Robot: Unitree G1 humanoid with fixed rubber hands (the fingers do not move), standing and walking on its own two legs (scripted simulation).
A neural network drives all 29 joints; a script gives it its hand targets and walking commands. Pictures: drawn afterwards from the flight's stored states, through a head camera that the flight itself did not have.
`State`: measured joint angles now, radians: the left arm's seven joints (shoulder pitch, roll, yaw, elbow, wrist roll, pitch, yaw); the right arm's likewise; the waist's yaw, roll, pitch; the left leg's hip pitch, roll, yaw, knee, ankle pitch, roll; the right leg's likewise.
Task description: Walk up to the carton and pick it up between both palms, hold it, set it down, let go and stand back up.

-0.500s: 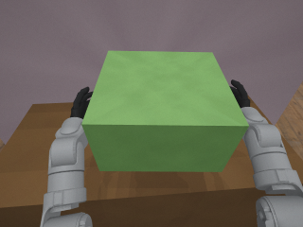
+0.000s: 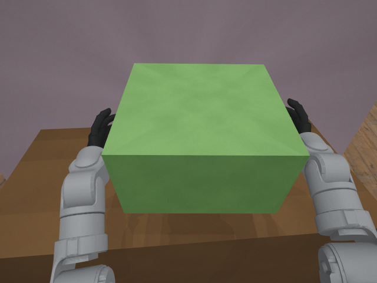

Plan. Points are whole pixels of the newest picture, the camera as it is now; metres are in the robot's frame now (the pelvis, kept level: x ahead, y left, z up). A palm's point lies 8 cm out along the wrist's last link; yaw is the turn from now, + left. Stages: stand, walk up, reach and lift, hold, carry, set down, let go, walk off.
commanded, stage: hold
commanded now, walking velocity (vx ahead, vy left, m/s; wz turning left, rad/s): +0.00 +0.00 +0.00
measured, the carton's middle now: (199, 132) +0.40 +0.00 +0.16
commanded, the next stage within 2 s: none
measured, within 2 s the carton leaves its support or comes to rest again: neither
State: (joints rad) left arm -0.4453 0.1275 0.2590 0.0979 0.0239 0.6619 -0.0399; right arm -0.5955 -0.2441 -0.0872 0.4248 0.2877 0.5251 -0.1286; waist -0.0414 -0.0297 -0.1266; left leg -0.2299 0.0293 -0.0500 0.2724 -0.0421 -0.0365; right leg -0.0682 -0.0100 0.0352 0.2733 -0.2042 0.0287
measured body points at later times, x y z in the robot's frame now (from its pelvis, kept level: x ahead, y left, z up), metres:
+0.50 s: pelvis +0.00 +0.00 +0.00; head -0.04 +0.02 +0.45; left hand +0.36 +0.20 +0.17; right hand +0.37 -0.21 +0.18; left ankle +0.07 +0.14 -0.75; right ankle -0.04 -0.14 -0.75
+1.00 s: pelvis +0.00 +0.00 +0.00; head -0.04 +0.02 +0.45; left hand +0.36 +0.20 +0.17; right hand +0.37 -0.21 +0.18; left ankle +0.07 +0.14 -0.75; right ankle -0.04 -0.14 -0.75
